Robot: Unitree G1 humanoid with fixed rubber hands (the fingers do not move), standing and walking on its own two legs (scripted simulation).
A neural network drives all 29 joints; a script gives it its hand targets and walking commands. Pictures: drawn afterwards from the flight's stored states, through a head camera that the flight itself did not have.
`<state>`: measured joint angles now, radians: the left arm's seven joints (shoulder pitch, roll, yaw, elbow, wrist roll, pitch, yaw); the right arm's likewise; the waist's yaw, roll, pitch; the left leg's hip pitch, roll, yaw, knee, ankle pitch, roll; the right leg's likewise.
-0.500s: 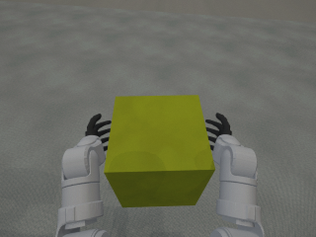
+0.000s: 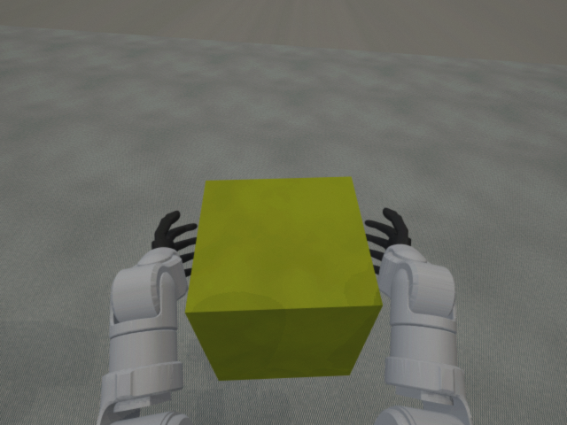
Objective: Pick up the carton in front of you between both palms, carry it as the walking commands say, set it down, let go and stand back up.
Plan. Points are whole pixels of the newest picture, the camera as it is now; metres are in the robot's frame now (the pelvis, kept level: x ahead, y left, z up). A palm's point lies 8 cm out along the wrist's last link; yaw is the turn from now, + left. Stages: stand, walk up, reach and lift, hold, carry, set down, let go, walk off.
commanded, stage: carry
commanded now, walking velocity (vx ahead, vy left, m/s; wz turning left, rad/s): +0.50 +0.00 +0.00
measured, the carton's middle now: (281, 283) +0.34 +0.00 +0.06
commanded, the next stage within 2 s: none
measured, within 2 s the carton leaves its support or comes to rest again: neither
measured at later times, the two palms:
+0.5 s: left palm (178, 191) +0.55 +0.19 +0.07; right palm (337, 192) +0.55 -0.12 +0.07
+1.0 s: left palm (193, 168) +0.88 +0.24 -0.10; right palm (296, 168) +0.87 -0.06 -0.08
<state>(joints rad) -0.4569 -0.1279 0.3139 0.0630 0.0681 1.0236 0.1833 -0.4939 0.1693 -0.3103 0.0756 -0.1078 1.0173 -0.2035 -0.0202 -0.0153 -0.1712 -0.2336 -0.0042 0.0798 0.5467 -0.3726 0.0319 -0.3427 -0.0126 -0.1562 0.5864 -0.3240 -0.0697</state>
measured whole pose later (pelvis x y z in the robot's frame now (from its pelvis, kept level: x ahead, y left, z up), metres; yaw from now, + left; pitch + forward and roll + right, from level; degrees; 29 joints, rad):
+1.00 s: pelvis +0.56 +0.09 -0.15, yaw +0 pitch +5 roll -1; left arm -0.30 -0.15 0.28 0.02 0.06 0.79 0.17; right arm -0.32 0.17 -0.20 0.02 -0.02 0.81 -0.19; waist -0.06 0.02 -0.03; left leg -0.12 -0.08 0.05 0.58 -0.55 0.11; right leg -0.71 -0.01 -0.10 0.75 -0.09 -0.06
